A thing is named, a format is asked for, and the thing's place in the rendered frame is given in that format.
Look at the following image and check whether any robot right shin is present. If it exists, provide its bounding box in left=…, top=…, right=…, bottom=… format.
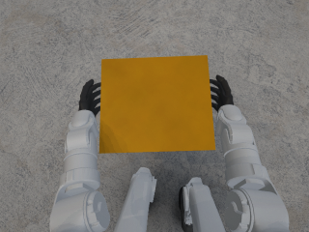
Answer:
left=184, top=177, right=211, bottom=224

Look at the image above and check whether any robot right hand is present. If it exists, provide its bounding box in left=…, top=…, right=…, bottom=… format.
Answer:
left=210, top=75, right=234, bottom=113

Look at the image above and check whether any robot right forearm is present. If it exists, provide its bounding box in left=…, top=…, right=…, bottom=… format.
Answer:
left=215, top=104, right=290, bottom=225

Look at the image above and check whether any carton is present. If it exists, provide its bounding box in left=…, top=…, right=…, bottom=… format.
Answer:
left=99, top=55, right=215, bottom=154

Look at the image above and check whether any robot left forearm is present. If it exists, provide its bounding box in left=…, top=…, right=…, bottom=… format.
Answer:
left=49, top=109, right=100, bottom=232

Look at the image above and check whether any robot left thigh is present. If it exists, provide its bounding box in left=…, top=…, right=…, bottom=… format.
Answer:
left=113, top=172, right=157, bottom=232

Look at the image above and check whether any robot left hand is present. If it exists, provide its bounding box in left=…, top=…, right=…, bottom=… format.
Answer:
left=78, top=79, right=101, bottom=117

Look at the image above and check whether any right robot upper arm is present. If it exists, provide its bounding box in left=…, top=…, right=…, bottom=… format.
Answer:
left=224, top=188, right=291, bottom=232

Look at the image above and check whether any left robot upper arm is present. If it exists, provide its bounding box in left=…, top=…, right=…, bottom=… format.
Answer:
left=50, top=190, right=110, bottom=232

